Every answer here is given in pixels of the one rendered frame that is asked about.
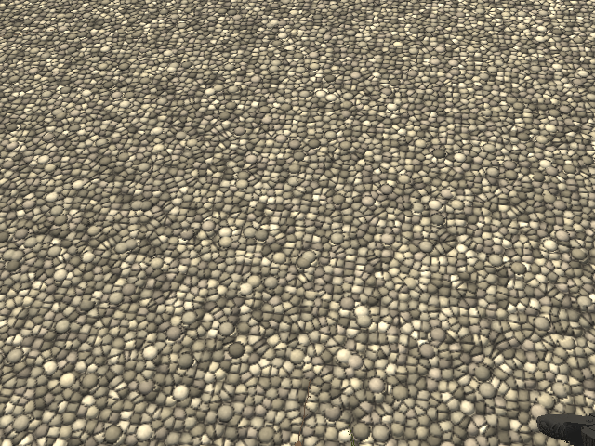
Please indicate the right robot hand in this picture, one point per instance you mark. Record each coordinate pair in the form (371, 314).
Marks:
(578, 429)

